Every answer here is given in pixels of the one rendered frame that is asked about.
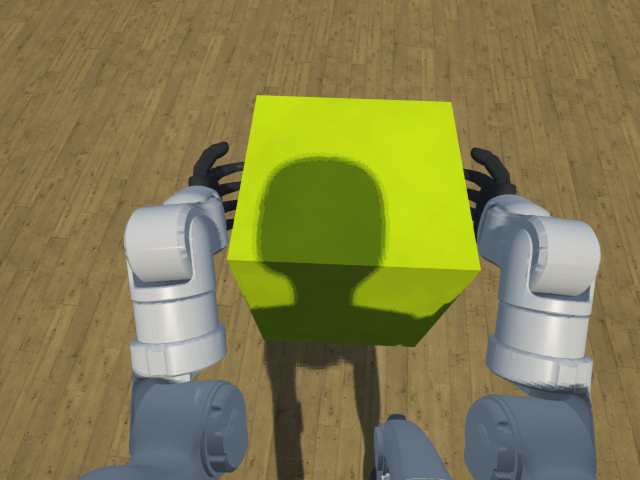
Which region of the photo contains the left robot forearm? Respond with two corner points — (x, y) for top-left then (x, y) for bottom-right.
(124, 186), (229, 456)

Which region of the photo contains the left robot upper arm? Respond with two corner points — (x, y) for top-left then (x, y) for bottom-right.
(77, 380), (249, 480)

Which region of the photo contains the right robot upper arm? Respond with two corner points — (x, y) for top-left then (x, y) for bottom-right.
(464, 394), (597, 480)

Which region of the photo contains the carton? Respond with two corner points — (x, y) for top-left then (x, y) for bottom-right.
(227, 95), (481, 347)

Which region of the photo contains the right robot forearm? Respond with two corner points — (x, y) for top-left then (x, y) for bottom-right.
(477, 194), (601, 470)

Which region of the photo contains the right robot thigh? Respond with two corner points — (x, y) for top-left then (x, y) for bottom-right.
(374, 420), (452, 480)

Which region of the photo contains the robot left hand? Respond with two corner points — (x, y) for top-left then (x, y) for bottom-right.
(188, 142), (245, 230)

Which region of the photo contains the robot right hand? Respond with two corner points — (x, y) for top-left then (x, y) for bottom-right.
(463, 147), (516, 242)

